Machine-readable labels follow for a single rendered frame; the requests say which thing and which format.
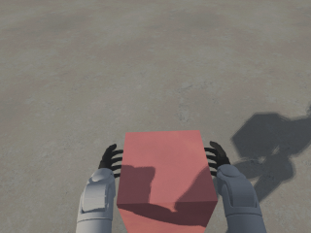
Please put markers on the robot right forearm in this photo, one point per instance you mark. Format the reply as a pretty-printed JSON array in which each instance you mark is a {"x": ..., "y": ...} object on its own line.
[{"x": 241, "y": 204}]

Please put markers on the carton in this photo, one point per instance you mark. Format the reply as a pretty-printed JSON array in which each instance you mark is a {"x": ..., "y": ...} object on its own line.
[{"x": 165, "y": 183}]

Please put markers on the left robot hand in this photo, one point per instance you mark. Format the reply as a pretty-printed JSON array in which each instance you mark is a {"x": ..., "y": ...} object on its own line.
[{"x": 107, "y": 159}]

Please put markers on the robot left forearm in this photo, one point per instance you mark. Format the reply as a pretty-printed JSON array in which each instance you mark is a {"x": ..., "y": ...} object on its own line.
[{"x": 96, "y": 206}]

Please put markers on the right robot hand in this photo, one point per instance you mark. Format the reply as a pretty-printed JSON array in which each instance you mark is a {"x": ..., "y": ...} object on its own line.
[{"x": 220, "y": 158}]

